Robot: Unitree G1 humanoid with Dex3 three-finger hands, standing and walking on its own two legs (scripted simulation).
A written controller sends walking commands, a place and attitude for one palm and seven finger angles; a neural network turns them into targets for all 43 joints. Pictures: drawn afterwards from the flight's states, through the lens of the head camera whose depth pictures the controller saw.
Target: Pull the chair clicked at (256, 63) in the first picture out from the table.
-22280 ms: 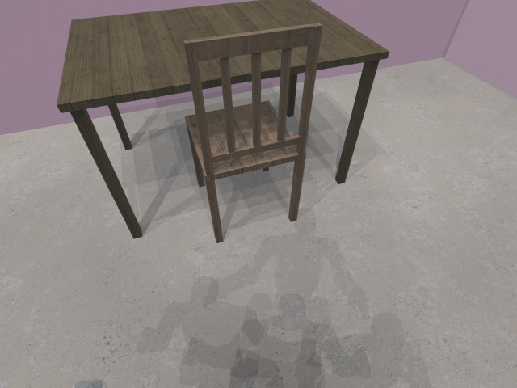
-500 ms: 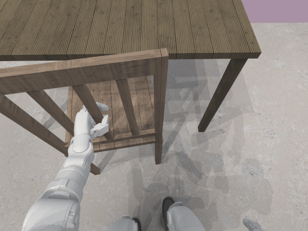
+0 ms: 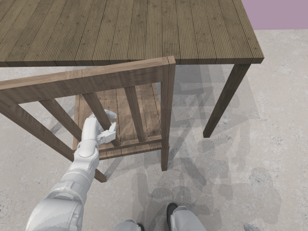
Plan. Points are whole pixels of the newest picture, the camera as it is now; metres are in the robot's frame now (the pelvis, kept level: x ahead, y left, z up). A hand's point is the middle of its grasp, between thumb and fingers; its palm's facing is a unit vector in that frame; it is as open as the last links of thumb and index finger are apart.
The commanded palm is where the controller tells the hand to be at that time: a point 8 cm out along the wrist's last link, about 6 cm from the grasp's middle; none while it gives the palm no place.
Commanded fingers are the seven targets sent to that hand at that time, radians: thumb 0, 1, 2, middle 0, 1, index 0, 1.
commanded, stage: step backward, pulling the chair out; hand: left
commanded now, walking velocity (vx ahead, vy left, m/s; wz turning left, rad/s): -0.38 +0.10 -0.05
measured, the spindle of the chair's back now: (106, 124) +0.42 +0.15 -0.05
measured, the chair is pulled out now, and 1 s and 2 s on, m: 0.11 0.11 0.11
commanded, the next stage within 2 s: none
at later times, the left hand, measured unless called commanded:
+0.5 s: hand (111, 132) +0.39 +0.13 -0.05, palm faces +0.01 -0.98 -0.20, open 5.3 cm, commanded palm +0.38 +0.18 -0.04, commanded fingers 0.00 0.90 0.90 -0.50 -1.45 -0.50 -1.45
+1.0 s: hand (111, 131) +0.39 +0.13 -0.05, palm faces +0.02 -0.98 -0.20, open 5.4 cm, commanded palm +0.38 +0.18 -0.04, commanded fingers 0.00 0.90 0.90 -0.50 -1.45 -0.50 -1.45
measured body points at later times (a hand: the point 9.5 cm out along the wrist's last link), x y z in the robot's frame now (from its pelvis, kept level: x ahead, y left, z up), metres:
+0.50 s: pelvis +0.00 +0.01 +0.00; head +0.09 -0.01 +0.44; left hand +0.38 +0.18 -0.03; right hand +0.07 -0.26 -0.14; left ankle +0.01 +0.12 -0.71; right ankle +0.11 -0.08 -0.71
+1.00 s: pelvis +0.00 +0.00 +0.00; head +0.10 -0.02 +0.44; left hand +0.38 +0.18 -0.03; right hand +0.07 -0.27 -0.14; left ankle +0.01 +0.12 -0.71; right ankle +0.11 -0.08 -0.71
